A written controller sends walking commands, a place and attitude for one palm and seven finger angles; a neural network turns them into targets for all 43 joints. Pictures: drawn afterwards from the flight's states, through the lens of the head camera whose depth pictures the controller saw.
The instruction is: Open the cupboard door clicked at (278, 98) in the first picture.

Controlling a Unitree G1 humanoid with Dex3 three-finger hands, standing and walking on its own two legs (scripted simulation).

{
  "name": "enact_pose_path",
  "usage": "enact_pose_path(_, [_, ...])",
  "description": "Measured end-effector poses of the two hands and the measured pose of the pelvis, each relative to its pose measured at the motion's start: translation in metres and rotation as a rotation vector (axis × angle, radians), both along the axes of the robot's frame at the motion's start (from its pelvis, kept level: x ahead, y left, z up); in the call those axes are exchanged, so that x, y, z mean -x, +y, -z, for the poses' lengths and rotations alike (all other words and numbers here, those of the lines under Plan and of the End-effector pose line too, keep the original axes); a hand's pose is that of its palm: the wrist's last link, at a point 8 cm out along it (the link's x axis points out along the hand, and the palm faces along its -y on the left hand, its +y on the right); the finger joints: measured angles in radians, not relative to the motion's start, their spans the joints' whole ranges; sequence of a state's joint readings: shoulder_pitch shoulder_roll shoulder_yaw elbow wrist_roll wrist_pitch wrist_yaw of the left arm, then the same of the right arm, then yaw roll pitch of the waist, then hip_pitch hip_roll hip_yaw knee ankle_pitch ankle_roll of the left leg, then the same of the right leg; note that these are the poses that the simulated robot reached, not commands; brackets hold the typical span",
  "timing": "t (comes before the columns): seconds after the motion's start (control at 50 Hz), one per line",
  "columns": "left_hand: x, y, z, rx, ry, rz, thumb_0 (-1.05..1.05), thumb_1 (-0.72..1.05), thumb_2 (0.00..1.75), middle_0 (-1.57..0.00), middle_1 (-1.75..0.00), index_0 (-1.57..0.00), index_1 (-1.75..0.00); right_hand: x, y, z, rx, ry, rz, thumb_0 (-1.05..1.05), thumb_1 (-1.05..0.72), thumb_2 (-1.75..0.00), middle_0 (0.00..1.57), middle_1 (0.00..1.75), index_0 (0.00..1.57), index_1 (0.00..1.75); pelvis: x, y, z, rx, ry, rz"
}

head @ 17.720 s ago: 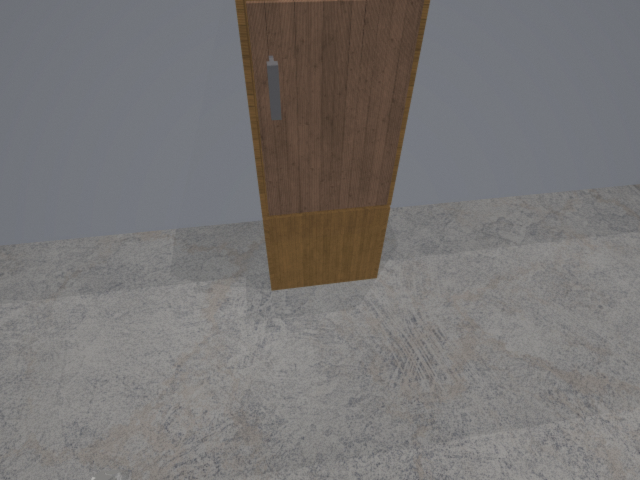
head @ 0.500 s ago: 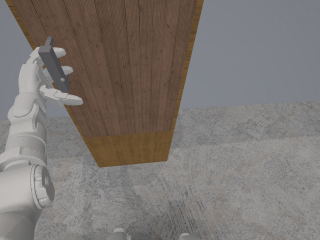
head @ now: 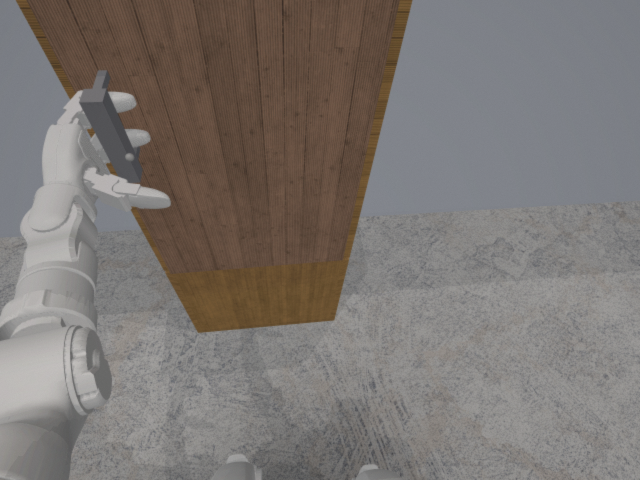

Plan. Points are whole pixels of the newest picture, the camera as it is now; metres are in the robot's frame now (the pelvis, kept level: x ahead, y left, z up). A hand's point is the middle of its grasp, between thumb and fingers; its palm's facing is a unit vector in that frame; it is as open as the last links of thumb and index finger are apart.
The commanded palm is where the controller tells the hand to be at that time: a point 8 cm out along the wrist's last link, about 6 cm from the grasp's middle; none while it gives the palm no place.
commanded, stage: close the thumb around the handle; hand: left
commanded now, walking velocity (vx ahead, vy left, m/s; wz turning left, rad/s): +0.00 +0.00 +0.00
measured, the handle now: (117, 128) +0.53 +0.24 +0.12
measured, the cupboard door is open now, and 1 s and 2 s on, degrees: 1 1 43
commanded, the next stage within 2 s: pull the door open along its arc in 0.72 s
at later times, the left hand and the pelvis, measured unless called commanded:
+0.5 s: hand (130, 156) +0.48 +0.21 +0.12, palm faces +0.06 -1.00 +0.01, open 7.9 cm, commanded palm +0.46 +0.25 +0.12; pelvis +0.00 +0.00 +0.00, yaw +0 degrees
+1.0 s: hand (130, 159) +0.48 +0.21 +0.12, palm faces +0.06 -1.00 +0.01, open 5.8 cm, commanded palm +0.43 +0.26 +0.12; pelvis +0.01 +0.00 +0.00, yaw -1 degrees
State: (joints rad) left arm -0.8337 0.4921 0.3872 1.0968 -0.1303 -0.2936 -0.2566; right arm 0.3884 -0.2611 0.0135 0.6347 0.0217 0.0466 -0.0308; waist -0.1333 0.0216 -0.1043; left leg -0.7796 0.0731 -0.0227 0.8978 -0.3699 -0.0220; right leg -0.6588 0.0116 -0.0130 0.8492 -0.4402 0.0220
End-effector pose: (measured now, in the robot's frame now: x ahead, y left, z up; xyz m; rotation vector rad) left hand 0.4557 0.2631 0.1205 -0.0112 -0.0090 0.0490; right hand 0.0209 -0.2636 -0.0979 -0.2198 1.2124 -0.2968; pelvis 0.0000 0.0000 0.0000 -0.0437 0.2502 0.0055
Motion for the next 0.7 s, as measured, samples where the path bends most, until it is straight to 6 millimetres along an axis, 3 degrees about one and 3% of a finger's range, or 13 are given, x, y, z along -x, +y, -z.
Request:
enact_pose_path(0.2, [-0.0003,0.0023,0.0018,0.001,-0.002,-0.001,-0.01,-0.36,0.35,-0.31,-1.21,-0.31,-1.21,0.0043,0.0031,-0.0001,0.0,0.007,0.009,0.01,-0.91,-0.89,0.2,0.3,0.2,0.3,0.0001,0.0027,0.0002,0.001,0.002,0.005])
enact_pose_path(0.6, [-0.0032,0.0002,0.0013,-0.005,0.005,-0.015,0.01,0.63,0.78,-0.37,-1.32,-0.38,-1.32,0.0043,0.0051,0.0028,-0.01,0.017,0.0,0.01,-0.91,-0.89,0.2,0.3,0.2,0.3,-0.0003,0.0026,0.0007,0.002,0.007,0.0])
enact_pose_path(0.7, [-0.0031,-0.0002,0.0014,-0.004,0.004,-0.016,0.01,0.71,0.8,-0.37,-1.34,-0.38,-1.34,0.0028,0.0027,0.0019,-0.007,0.012,0.006,0.01,-0.91,-0.89,0.2,0.3,0.2,0.3,-0.0016,0.0015,0.0003,0.001,0.007,0.003])
